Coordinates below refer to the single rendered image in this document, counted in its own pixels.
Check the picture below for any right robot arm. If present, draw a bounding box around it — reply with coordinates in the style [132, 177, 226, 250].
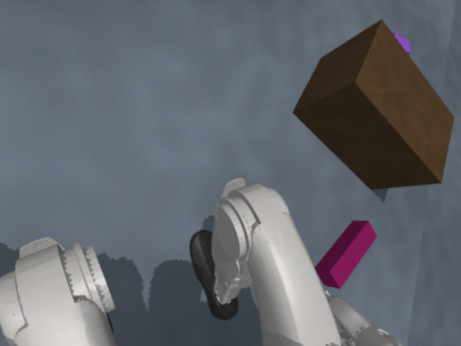
[355, 327, 402, 346]

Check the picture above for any right robot hand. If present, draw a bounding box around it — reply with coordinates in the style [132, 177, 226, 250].
[324, 289, 372, 346]

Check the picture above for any right robot foot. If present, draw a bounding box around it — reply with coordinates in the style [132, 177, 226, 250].
[189, 230, 238, 320]

